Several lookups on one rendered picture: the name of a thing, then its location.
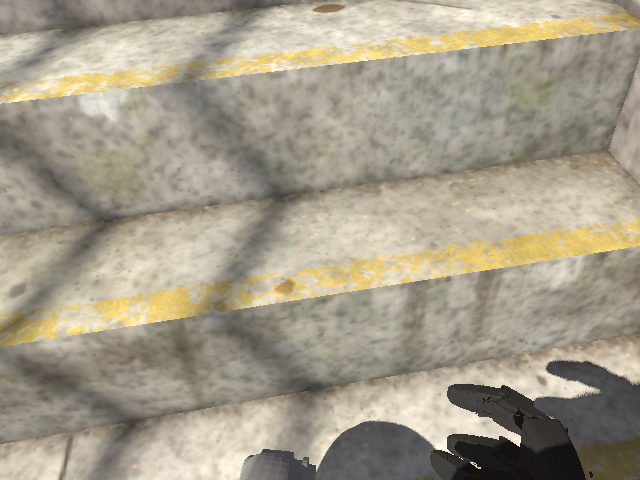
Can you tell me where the left robot shin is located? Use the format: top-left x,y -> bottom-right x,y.
239,455 -> 254,479

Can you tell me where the right robot hand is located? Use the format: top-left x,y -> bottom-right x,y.
430,384 -> 593,480

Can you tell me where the robot left thigh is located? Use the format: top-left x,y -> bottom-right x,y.
239,449 -> 316,480

